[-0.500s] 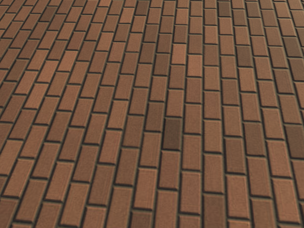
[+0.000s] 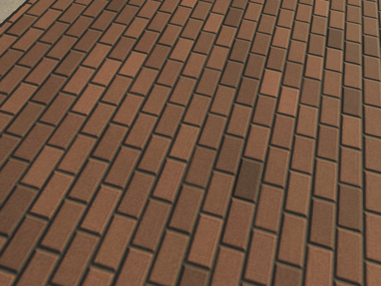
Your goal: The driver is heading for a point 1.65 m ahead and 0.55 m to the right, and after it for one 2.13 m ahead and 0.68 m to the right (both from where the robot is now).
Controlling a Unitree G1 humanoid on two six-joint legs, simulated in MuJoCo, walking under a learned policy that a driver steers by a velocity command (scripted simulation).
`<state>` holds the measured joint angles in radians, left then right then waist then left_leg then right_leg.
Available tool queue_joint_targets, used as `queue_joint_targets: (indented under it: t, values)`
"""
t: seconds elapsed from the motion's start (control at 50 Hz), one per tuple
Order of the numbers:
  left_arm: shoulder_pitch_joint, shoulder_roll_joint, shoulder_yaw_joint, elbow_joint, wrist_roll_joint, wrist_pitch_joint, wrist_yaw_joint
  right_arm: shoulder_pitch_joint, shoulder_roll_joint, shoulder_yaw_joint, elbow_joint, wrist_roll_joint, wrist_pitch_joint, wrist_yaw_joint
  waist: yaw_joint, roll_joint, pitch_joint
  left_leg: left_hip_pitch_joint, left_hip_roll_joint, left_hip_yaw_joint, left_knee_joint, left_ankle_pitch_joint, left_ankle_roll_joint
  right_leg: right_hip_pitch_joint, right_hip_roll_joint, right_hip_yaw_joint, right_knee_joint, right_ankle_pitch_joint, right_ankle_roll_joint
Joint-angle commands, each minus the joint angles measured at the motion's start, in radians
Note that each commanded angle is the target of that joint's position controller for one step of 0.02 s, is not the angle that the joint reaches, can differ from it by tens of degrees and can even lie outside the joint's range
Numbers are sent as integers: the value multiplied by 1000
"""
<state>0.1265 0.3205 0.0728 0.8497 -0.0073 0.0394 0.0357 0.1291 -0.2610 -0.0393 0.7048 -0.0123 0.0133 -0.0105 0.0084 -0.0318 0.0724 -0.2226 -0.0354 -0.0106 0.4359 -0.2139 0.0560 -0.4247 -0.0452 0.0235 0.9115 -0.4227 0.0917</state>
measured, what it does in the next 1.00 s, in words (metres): steps on the spot: right foot, then left foot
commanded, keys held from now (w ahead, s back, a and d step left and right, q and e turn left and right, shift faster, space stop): s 0.18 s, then w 0.08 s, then no key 0.40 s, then w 0.34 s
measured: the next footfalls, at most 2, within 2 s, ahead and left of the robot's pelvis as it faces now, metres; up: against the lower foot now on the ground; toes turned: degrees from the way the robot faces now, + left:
right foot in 0.22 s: -0.01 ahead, -0.14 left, +0.00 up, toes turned +0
left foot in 0.52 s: -0.01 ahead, +0.11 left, +0.00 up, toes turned -2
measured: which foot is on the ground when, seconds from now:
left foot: down 0.00-0.22, up 0.24-0.50, down 0.52-1.00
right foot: up 0.00-0.20, down 0.22-0.92, up 0.94-1.00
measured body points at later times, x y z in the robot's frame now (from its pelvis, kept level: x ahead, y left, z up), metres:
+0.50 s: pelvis -0.03 -0.05 +0.00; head -0.02 -0.06 +0.45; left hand +0.06 +0.21 -0.13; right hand +0.07 -0.34 -0.14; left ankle -0.05 +0.12 -0.74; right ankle -0.05 -0.14 -0.74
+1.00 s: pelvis +0.02 -0.01 -0.01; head +0.03 +0.01 +0.44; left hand +0.11 +0.26 -0.15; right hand +0.01 -0.27 -0.15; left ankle -0.05 +0.12 -0.74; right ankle -0.04 -0.13 -0.69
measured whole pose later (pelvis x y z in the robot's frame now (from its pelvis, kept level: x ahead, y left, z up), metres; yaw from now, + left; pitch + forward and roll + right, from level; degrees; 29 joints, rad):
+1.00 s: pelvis +0.02 -0.01 -0.01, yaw -1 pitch +0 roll +0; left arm 0.22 0.29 0.04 0.96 -0.03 -0.07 -0.01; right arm 0.35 -0.23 -0.05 1.06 0.01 -0.11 0.01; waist -0.02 -0.03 0.00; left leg -0.14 -0.01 -0.02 0.52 -0.40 0.01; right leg -0.36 0.00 0.02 0.98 -0.50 -0.04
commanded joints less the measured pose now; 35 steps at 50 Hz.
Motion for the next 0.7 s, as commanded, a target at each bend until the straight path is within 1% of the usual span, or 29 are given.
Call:
queue_joint_targets:
  t: [0.02, 0.08, 0.14, 0.18, 0.2, 0.22, 0.24, 0.26, 0.28, 0.3, 0.32, 0.34, 0.36, 0.38, 0.42, 0.44, 0.46, 0.48, 0.5, 0.52, 0.54, 0.56, 0.58, 0.6, 0.62, 0.66, 0.68, 0.7]
  values:
    - [25, 83, 15, -37, -4, 4, 10, -14, -188, -52, -31, 0, 2, -6, -17, 162, -137, 116, 296, -202, -41, 712, 206, 21, -2, 11, -19, -26, -1]
    - [33, 79, 13, -27, -6, 4, 11, -28, -186, -51, -3, 4, 12, -12, -23, 162, -137, 124, 309, -234, -24, 715, 210, 40, 4, 10, -62, -50, -9]
    - [51, 70, 10, -13, -12, -6, 0, -37, -191, -52, 23, 13, 26, -28, -21, 164, -151, 150, 311, -257, 6, 733, 200, 71, 14, -2, -154, -39, -21]
    - [89, 58, 8, 10, -14, -15, -15, -56, -193, -52, 35, 25, 39, -40, 1, 160, -160, 142, 288, -246, 39, 706, 170, 139, 32, -30, -315, 76, -40]
    - [128, 53, 5, 29, -12, -20, -25, -53, -177, -46, 43, 33, 43, -42, 21, 135, -190, 103, 260, -223, 33, 511, 131, 243, 28, -34, -479, 221, -65]
    - [121, 71, 2, 32, 5, -19, -31, -4, -125, -32, 68, 28, 37, -35, 6, 41, -189, 4, 181, -160, 59, 181, 52, 353, -41, 66, -605, 330, -108]
    - [93, 115, 2, 18, 17, -15, -23, 48, -71, -18, 80, -16, 25, -18, -57, -173, -194, -138, 49, -43, 164, -209, -34, 433, -213, 249, -598, 427, -185]
    - [82, 109, -4, 13, 42, -31, -33, -48, -127, -38, 63, -9, 21, -22, 13, -199, -151, -138, 29, -48, 230, -355, -71, 245, -317, 381, -688, 134, -333]
    - [22, 118, -5, -6, 57, -52, -35, -118, -179, -56, 58, 9, 17, -26, 18, -129, -67, -145, 47, -77, 315, -307, -76, 196, -277, 379, -740, -16, -334]
    - [-18, 116, -5, 0, 51, -69, -28, -117, -176, -63, 72, 16, 13, -29, 5, -118, -29, -173, 50, -89, 346, -254, -86, 199, -237, 341, -745, -26, -299]
    - [-37, 98, -13, 2, 38, -82, -22, -84, -160, -66, 102, 15, 14, -34, -10, -117, -15, -186, 61, -97, 358, -228, -103, 224, -201, 293, -730, 54, -270]
    - [-45, 74, -22, 9, 27, -89, -17, -53, -147, -66, 121, 10, 12, -36, -21, -113, -14, -186, 75, -109, 356, -201, -122, 252, -185, 262, -702, 185, -255]
    - [-30, 62, -28, 21, 21, -90, -13, -29, -127, -63, 142, 8, 7, -34, -24, -101, -32, -162, 75, -95, 351, -188, -138, 272, -165, 221, -677, 301, -249]
    - [-14, 57, -30, 33, 18, -87, -11, -17, -111, -59, 156, 10, 2, -32, -19, -95, -51, -139, 78, -80, 322, -180, -150, 295, -150, 191, -653, 379, -247]
    - [9, 68, -28, 48, 17, -78, -10, -30, -88, -50, 168, 18, -5, -30, 0, -90, -68, -94, 77, -52, 228, -184, -159, 317, -136, 167, -616, 466, -253]
    - [16, 76, -27, 54, 17, -72, -11, -32, -87, -47, 174, 22, -5, -30, 7, -89, -70, -73, 73, -42, 176, -179, -158, 321, -136, 169, -601, 487, -258]
    - [16, 80, -26, 59, 14, -67, -13, -20, -91, -47, 185, 24, -5, -30, 4, -87, -71, -46, 69, -31, 107, -145, -154, 321, -132, 170, -587, 492, -258]
    - [11, 79, -26, 63, 8, -63, -15, 5, -94, -46, 201, 24, -4, -31, -10, -81, -69, 0, 65, -20, 1, -50, -143, 310, -120, 164, -575, 484, -248]
    - [22, 77, -26, 70, 3, -62, -18, 22, -108, -47, 215, 18, -3, -30, -14, -72, -65, 58, 69, -25, -90, 77, -130, 286, -108, 158, -572, 472, -226]
    - [44, 72, -28, 78, 8, -67, -24, 33, -139, -50, 221, 8, 0, -32, -7, -46, -78, 123, 95, -56, -86, 186, -118, 255, -96, 154, -575, 444, -198]
    - [62, 68, -28, 78, 20, -74, -33, 43, -178, -55, 225, 9, 4, -35, 18, 11, -89, 166, 123, -70, -40, 280, -95, 221, -62, 126, -572, 397, -175]
    - [64, 69, -25, 79, 16, -74, -35, 45, -194, -61, 244, 19, 5, -31, 27, 62, -92, 123, 103, -53, -6, 202, -69, 241, -16, 76, -579, 356, -155]
    - [18, 65, -28, 78, 13, -71, -31, 48, -153, -54, 250, 15, 1, -24, -1, 46, -88, 89, 94, -54, -28, 155, -71, 269, -1, 49, -550, 323, -140]
    - [-3, 54, -29, 74, 9, -66, -26, 44, -132, -47, 259, 7, -3, -23, 0, 53, -86, 74, 95, -58, -46, 151, -76, 274, 3, 37, -536, 315, -137]
    - [-9, 47, -31, 75, 9, -58, -20, 34, -131, -45, 265, 4, -8, -23, 4, 70, -73, 62, 93, -59, -53, 165, -81, 274, 4, 36, -529, 329, -137]
    - [2, 52, -30, 84, 14, -46, -15, 40, -128, -41, 281, 5, -17, -24, 7, 71, -73, 57, 87, -52, -52, 163, -85, 278, 11, 25, -521, 336, -135]
    - [13, 53, -28, 93, 12, -42, -13, 62, -122, -38, 295, 9, -18, -25, 4, 62, -90, 56, 72, -35, -46, 61, -81, 284, 23, 14, -519, 228, -138]
    - [9, 59, -25, 93, 5, -37, -10, 68, -120, -38, 302, 17, -17, -27, 4, 49, -75, 28, 50, -16, -24, -100, -68, 264, 34, 12, -517, 48, -149]
Keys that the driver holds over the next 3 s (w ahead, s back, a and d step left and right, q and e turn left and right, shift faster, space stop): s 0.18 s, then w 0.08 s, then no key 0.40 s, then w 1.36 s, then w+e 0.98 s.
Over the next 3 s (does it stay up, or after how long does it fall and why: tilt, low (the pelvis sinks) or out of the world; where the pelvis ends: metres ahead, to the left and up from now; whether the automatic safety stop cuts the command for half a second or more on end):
stays up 1.12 -0.13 -0.01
